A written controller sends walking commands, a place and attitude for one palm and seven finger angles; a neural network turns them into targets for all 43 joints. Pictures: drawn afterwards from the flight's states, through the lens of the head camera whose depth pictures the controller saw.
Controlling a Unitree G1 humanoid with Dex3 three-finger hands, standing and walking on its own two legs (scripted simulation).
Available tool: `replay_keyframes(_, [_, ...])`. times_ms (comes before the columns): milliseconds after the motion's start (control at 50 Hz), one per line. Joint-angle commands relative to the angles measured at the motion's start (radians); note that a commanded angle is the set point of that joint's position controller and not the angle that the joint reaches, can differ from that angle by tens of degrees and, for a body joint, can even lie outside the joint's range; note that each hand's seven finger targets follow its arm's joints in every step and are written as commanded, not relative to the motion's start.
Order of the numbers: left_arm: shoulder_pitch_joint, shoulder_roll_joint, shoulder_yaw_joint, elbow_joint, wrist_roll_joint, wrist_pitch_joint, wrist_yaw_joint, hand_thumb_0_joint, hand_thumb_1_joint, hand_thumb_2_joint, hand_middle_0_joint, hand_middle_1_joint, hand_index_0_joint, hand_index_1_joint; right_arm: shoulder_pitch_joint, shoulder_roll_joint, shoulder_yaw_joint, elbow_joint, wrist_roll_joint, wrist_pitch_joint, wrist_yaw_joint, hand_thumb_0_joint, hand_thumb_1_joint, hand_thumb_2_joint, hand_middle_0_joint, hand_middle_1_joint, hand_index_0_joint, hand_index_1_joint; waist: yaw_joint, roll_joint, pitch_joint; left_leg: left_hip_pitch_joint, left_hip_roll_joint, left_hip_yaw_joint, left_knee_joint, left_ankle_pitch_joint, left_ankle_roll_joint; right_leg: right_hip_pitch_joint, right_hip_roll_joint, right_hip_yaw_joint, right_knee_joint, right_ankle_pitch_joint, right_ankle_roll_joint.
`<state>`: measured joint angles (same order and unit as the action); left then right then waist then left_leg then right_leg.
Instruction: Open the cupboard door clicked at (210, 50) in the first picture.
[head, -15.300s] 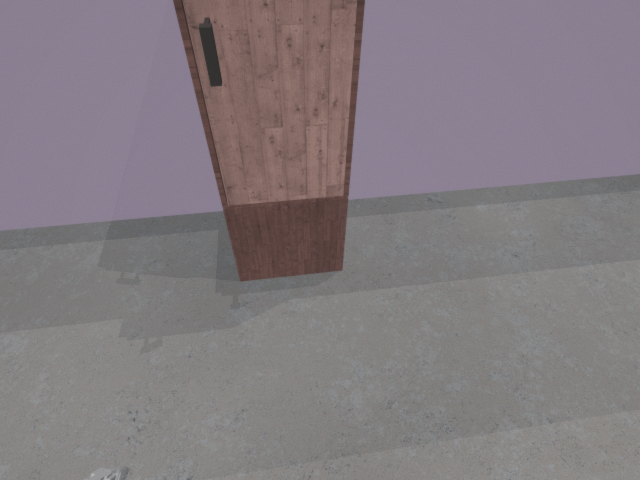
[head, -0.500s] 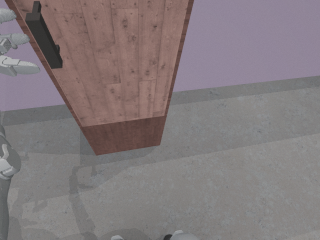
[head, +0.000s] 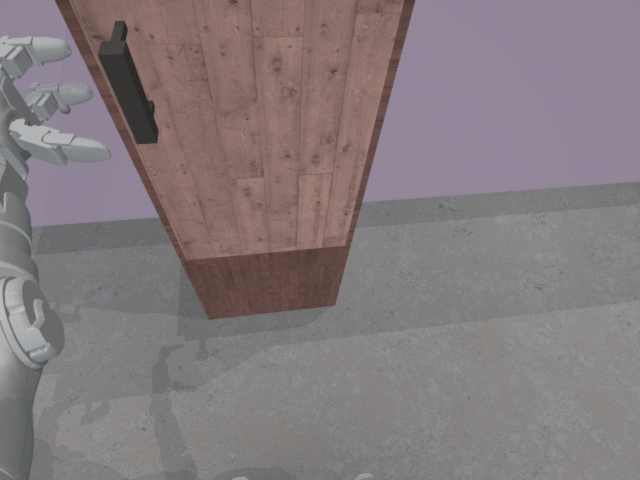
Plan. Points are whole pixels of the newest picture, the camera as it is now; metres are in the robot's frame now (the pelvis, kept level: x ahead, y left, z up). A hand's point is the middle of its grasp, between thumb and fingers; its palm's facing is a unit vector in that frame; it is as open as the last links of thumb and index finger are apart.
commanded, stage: move the hooked fingers beside the handle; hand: left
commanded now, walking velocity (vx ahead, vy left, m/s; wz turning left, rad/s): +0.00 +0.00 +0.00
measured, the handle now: (134, 85) +0.56 +0.19 +0.15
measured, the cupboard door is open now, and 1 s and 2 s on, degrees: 0 0 0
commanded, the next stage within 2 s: slide the fingers in behind the handle in 0.12 s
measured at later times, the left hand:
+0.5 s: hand (84, 105) +0.51 +0.23 +0.16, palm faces +0.04 -1.00 +0.02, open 14.0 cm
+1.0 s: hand (120, 104) +0.51 +0.19 +0.16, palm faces +0.05 -1.00 +0.01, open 14.0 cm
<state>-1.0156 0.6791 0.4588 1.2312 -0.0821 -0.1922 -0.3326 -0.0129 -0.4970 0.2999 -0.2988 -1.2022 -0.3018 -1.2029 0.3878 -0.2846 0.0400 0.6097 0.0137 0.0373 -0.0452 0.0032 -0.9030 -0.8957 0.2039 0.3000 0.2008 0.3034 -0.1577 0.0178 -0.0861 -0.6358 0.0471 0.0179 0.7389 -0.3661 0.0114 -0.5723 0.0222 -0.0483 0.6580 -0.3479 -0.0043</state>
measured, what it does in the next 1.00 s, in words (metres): stands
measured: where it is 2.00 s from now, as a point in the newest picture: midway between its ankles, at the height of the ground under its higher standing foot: outside the picture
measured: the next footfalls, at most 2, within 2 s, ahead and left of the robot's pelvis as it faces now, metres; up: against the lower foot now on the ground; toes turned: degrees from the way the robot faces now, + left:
none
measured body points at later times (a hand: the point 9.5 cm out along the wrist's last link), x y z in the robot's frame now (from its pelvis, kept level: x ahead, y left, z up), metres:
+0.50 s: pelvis -0.01 +0.00 +0.00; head +0.09 +0.02 +0.44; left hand +0.50 +0.29 +0.16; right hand -0.05 -0.27 -0.10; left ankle -0.01 +0.11 -0.71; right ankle -0.03 -0.12 -0.71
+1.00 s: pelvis -0.01 +0.00 +0.00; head +0.08 +0.01 +0.44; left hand +0.50 +0.25 +0.16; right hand -0.01 -0.27 -0.11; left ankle -0.01 +0.11 -0.71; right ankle -0.03 -0.12 -0.71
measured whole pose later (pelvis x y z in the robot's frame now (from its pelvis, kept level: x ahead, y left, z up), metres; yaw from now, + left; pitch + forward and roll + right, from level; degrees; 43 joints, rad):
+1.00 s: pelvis -0.01 +0.00 +0.00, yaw +0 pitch +15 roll -2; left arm -1.04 0.54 0.39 1.19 -0.08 -0.20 -0.21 -0.01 -0.50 0.30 -0.30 -1.20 -0.30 -1.20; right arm 0.43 -0.27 0.02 0.65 0.00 0.01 -0.02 0.00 -0.90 -0.90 0.20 0.30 0.20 0.30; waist -0.16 0.03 -0.09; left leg -0.65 0.04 0.02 0.75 -0.36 0.01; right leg -0.59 0.02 -0.05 0.68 -0.35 0.00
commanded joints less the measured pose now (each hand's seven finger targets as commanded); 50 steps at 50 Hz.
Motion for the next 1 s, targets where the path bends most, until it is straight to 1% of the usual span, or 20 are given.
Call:
replay_keyframes(0, [-0.488,0.278,0.003,-0.192,-0.032,-0.068,-0.029,0.000,-0.500,0.300,-0.300,-1.200,-0.300,-1.200,0.168,-0.185,-0.062,-0.036,0.008,-0.013,-0.016,0.000,-0.900,-0.900,0.200,0.300,0.200,0.300,-0.019,0.100,-0.381,0.303,-0.024,-0.035,-0.034,0.432,0.032,0.124,0.022,0.029,-0.047,0.466,0.001])
replay_keyframes(20, [-0.484,0.285,0.001,-0.177,-0.025,-0.061,-0.032,0.000,-0.500,0.300,-0.300,-1.200,-0.300,-1.200,0.171,-0.186,-0.061,-0.034,0.008,-0.012,-0.017,0.000,-0.900,-0.900,0.200,0.300,0.200,0.300,-0.017,0.135,-0.372,0.301,-0.025,-0.037,-0.034,0.414,0.031,0.105,0.021,0.028,-0.048,0.441,-0.002])
replay_keyframes(60, [-0.496,0.292,-0.005,-0.143,-0.023,-0.050,-0.034,0.000,-0.500,0.300,-0.300,-1.200,-0.300,-1.200,0.181,-0.191,-0.061,-0.025,0.009,-0.014,-0.022,0.000,-0.900,-0.900,0.200,0.300,0.200,0.300,-0.033,0.086,-0.334,0.271,-0.022,-0.045,-0.039,0.366,0.033,0.084,0.022,0.025,-0.058,0.394,0.001])
replay_keyframes(80, [-0.511,0.313,0.010,-0.170,-0.025,-0.060,-0.031,0.000,-0.500,0.300,-0.300,-1.200,-0.300,-1.200,0.184,-0.193,-0.061,-0.026,0.007,-0.016,-0.025,0.000,-0.900,-0.900,0.200,0.300,0.200,0.300,-0.030,0.099,-0.351,0.283,-0.023,-0.048,-0.038,0.376,0.035,0.091,0.021,0.027,-0.055,0.399,-0.002])
replay_keyframes(140, [-0.545,0.284,-0.012,-0.178,-0.023,-0.071,-0.031,0.000,-0.500,0.300,-0.300,-1.200,-0.300,-1.200,0.192,-0.190,-0.061,-0.017,0.004,-0.023,-0.023,0.000,-0.900,-0.900,0.200,0.300,0.200,0.300,-0.037,0.145,-0.384,0.317,-0.020,-0.055,-0.037,0.367,0.028,0.060,0.024,0.023,-0.058,0.360,-0.002])
replay_keyframes(180, [-0.537,0.329,0.028,-0.185,-0.029,-0.081,-0.030,0.000,-0.500,0.300,-0.300,-1.200,-0.300,-1.200,0.207,-0.197,-0.063,-0.013,0.000,-0.025,-0.025,0.000,-0.900,-0.900,0.200,0.300,0.200,0.300,-0.029,0.126,-0.413,0.316,-0.020,-0.055,-0.031,0.393,0.032,0.087,0.025,0.026,-0.052,0.386,-0.004])
replay_keyframes(200, [-0.533,0.332,0.024,-0.184,-0.025,-0.079,-0.033,0.000,-0.500,0.300,-0.300,-1.200,-0.300,-1.200,0.205,-0.195,-0.061,-0.013,0.001,-0.024,-0.024,0.000,-0.900,-0.900,0.200,0.300,0.200,0.300,-0.026,0.152,-0.429,0.322,-0.020,-0.056,-0.033,0.396,0.029,0.083,0.025,0.027,-0.051,0.385,-0.003])
replay_keyframes(220, [-0.549,0.292,-0.008,-0.191,-0.024,-0.078,-0.035,0.000,-0.500,0.300,-0.300,-1.200,-0.300,-1.200,0.205,-0.190,-0.062,-0.009,0.000,-0.024,-0.023,0.000,-0.900,-0.900,0.200,0.300,0.200,0.300,-0.034,0.160,-0.416,0.330,-0.019,-0.057,-0.033,0.400,0.027,0.068,0.026,0.022,-0.052,0.381,-0.003])
replay_keyframes(300, [-0.507,0.307,0.018,-0.180,-0.023,-0.065,-0.022,0.000,-0.500,0.300,-0.300,-1.200,-0.300,-1.200,0.215,-0.194,-0.064,-0.015,-0.003,-0.023,-0.019,0.000,-0.900,-0.900,0.200,0.300,0.200,0.300,-0.017,0.140,-0.414,0.314,-0.018,-0.057,-0.041,0.393,0.028,0.080,0.028,0.018,-0.054,0.369,-0.005])
replay_keyframes(340, [-0.518,0.293,0.007,-0.183,-0.018,-0.059,-0.011,0.000,-0.500,0.300,-0.300,-1.200,-0.300,-1.200,0.217,-0.191,-0.064,-0.013,-0.004,-0.023,-0.016,0.000,-0.900,-0.900,0.200,0.300,0.200,0.300,-0.023,0.147,-0.386,0.305,-0.016,-0.056,-0.044,0.381,0.027,0.064,0.029,0.014,-0.058,0.356,-0.004])
replay_keyframes(360, [-0.528,0.289,0.005,-0.217,-0.014,-0.063,-0.005,0.000,-0.500,0.300,-0.300,-1.200,-0.300,-1.200,0.218,-0.191,-0.067,-0.016,-0.005,-0.024,-0.013,0.000,-0.900,-0.900,0.200,0.300,0.200,0.300,-0.017,0.176,-0.410,0.322,-0.017,-0.055,-0.043,0.389,0.025,0.065,0.030,0.015,-0.055,0.355,-0.006])
replay_keyframes(400, [-0.500,0.297,0.028,-0.244,-0.015,-0.074,0.008,0.000,-0.500,0.300,-0.300,-1.200,-0.300,-1.200,0.222,-0.189,-0.071,-0.020,-0.008,-0.023,-0.010,0.000,-0.900,-0.900,0.200,0.300,0.200,0.300,-0.004,0.167,-0.454,0.355,-0.013,-0.060,-0.039,0.439,0.022,0.078,0.033,0.011,-0.047,0.379,-0.008])
replay_keyframes(440, [-0.511,0.237,-0.006,-0.238,-0.019,-0.069,0.019,0.000,-0.500,0.300,-0.300,-1.200,-0.300,-1.200,0.219,-0.185,-0.072,-0.014,-0.009,-0.024,-0.004,0.000,-0.900,-0.900,0.200,0.300,0.200,0.300,-0.019,0.168,-0.403,0.360,-0.010,-0.062,-0.041,0.426,0.020,0.038,0.036,0.004,-0.054,0.351,-0.009])
replay_keyframes(500, [-0.498,0.264,0.026,-0.244,-0.017,-0.066,0.038,0.000,-0.500,0.300,-0.300,-1.200,-0.300,-1.200,0.218,-0.188,-0.073,-0.018,-0.011,-0.025,-0.001,0.000,-0.900,-0.900,0.200,0.300,0.200,0.300,-0.003,0.156,-0.420,0.350,-0.012,-0.059,-0.044,0.432,0.021,0.066,0.035,0.006,-0.047,0.366,-0.010])
replay_keyframes(580, [-0.486,0.214,-0.002,-0.246,-0.010,-0.067,0.061,0.000,-0.500,0.300,-0.300,-1.200,-0.300,-1.200,0.213,-0.181,-0.072,-0.023,-0.011,-0.029,0.004,0.000,-0.900,-0.900,0.200,0.300,0.200,0.300,-0.008,0.134,-0.380,0.340,-0.013,-0.057,-0.045,0.426,0.022,0.057,0.035,0.003,-0.047,0.361,-0.012])
replay_keyframes(720, [-0.539,0.158,-0.032,-0.239,-0.008,-0.074,0.084,0.000,-0.500,0.300,-0.300,-1.200,-0.300,-1.200,0.206,-0.173,-0.074,-0.010,-0.012,-0.040,0.008,0.000,-0.900,-0.900,0.200,0.300,0.200,0.300,-0.024,0.133,-0.388,0.351,-0.014,-0.058,-0.037,0.415,0.019,0.040,0.033,0.009,-0.044,0.360,-0.008])
replay_keyframes(820, [-0.530,0.136,-0.035,-0.217,-0.007,-0.075,0.103,0.000,-0.500,0.300,-0.300,-1.200,-0.300,-1.200,0.204,-0.170,-0.074,-0.006,-0.013,-0.045,0.011,0.000,-0.900,-0.900,0.200,0.300,0.200,0.300,-0.022,0.094,-0.398,0.340,-0.016,-0.057,-0.031,0.428,0.020,0.059,0.032,0.011,-0.035,0.386,-0.006])
replay_keyframes(880, [-0.535,0.098,-0.056,-0.266,-0.007,-0.082,0.112,0.000,-0.500,0.300,-0.300,-1.200,-0.300,-1.200,0.200,-0.165,-0.077,-0.015,-0.015,-0.046,0.016,0.000,-0.900,-0.900,0.200,0.300,0.200,0.300,-0.015,0.125,-0.429,0.367,-0.019,-0.057,-0.022,0.476,0.020,0.064,0.031,0.010,-0.026,0.413,-0.010])
replay_keyframes(900, [-0.528,0.116,-0.039,-0.260,-0.006,-0.081,0.117,0.000,-0.500,0.300,-0.300,-1.200,-0.300,-1.200,0.200,-0.164,-0.078,-0.010,-0.015,-0.046,0.017,0.000,-0.900,-0.900,0.200,0.300,0.200,0.300,-0.011,0.119,-0.434,0.365,-0.018,-0.055,-0.022,0.481,0.019,0.076,0.031,0.012,-0.027,0.428,-0.007])
replay_keyframes(980, [-0.526,0.068,-0.064,-0.273,-0.009,-0.081,0.137,0.000,-0.500,0.300,-0.300,-1.200,-0.300,-1.200,0.194,-0.160,-0.078,-0.012,-0.015,-0.045,0.021,0.000,-0.900,-0.900,0.200,0.300,0.200,0.300,-0.014,0.103,-0.407,0.350,-0.022,-0.052,-0.026,0.457,0.021,0.078,0.032,0.009,-0.029,0.416,-0.009])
